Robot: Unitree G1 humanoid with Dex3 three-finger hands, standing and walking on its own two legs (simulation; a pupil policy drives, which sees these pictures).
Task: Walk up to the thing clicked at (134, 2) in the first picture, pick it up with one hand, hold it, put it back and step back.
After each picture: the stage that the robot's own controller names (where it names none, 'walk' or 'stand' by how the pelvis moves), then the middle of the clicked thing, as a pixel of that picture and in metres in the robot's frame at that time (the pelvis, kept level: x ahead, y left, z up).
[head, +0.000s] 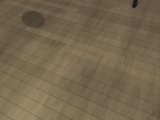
stand; (134, 3) +2.19 -0.72 -0.72
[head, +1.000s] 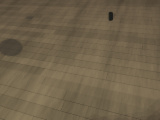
walk; (110, 16) +2.13 -0.21 -0.69
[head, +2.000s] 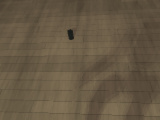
walk; (70, 34) +1.47 +0.27 -0.71
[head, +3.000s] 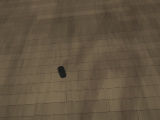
walk; (62, 72) +0.92 +0.31 -0.72
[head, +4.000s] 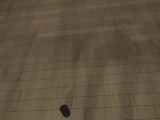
walk; (65, 111) +0.54 +0.27 -0.72
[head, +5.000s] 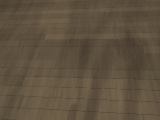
stand; out of the picture +0.40 +0.23 -0.71
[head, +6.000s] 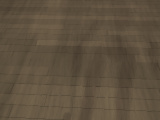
stand; out of the picture +0.36 +0.20 -0.72
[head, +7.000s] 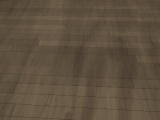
stand; out of the picture +0.37 +0.20 -0.72
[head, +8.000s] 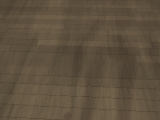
stand; out of the picture +0.35 +0.20 -0.73
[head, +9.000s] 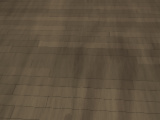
stand; out of the picture +0.35 +0.20 -0.73
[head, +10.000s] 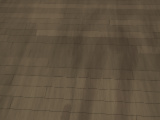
go down; out of the picture +0.35 +0.20 -0.72
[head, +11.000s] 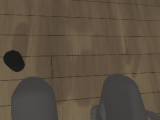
go down; (15, 61) +0.42 +0.26 -0.29
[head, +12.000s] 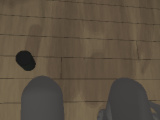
close in; (26, 61) +0.42 +0.26 -0.30
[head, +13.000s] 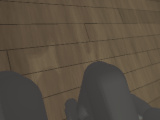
close in; out of the picture +0.39 +0.30 -0.22
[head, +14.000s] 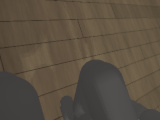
close; out of the picture +0.39 +0.31 -0.22
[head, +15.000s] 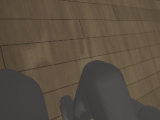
lift; out of the picture +0.38 +0.29 -0.23
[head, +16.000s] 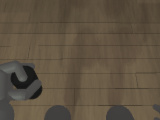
lift; (28, 83) +0.33 +0.20 -0.02
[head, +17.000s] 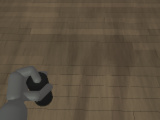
hold; (40, 90) +0.33 +0.17 +0.00
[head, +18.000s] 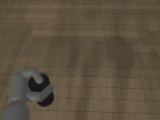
hold; (42, 90) +0.33 +0.17 -0.01
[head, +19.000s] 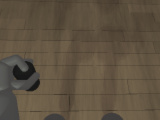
crouch; (27, 77) +0.38 +0.20 -0.07
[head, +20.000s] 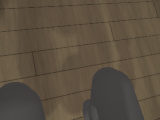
lower; out of the picture +0.44 +0.30 -0.15
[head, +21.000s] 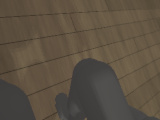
lower; out of the picture +0.41 +0.32 -0.22
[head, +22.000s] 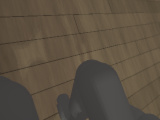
lower; out of the picture +0.40 +0.32 -0.23
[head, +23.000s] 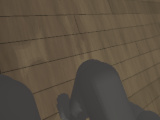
lower; out of the picture +0.40 +0.32 -0.23
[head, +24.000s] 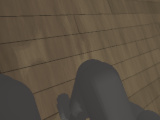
lower; out of the picture +0.40 +0.32 -0.22
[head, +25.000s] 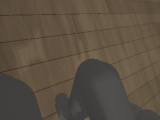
withdraw; out of the picture +0.39 +0.30 -0.23
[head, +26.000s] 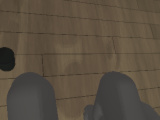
stand; (5, 60) +0.41 +0.27 -0.26
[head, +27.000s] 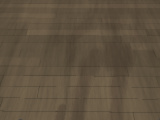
stand; out of the picture +0.37 +0.20 -0.64
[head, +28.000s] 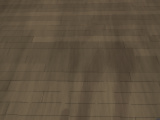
stand; out of the picture +0.37 +0.21 -0.67
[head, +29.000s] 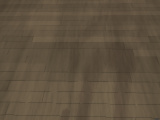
stand; out of the picture +0.37 +0.20 -0.67
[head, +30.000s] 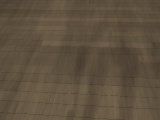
stand; out of the picture +0.40 +0.19 -0.72
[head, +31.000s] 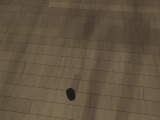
walk; (70, 94) +0.50 +0.16 -0.69
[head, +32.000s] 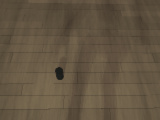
walk; (59, 73) +0.72 +0.20 -0.70
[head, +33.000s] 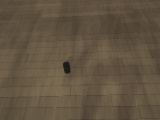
stand; (66, 67) +1.00 +0.25 -0.70
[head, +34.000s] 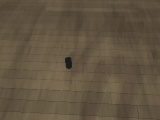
stand; (68, 63) +1.02 +0.20 -0.72
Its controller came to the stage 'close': yes
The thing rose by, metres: 0.70
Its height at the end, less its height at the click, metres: +0.00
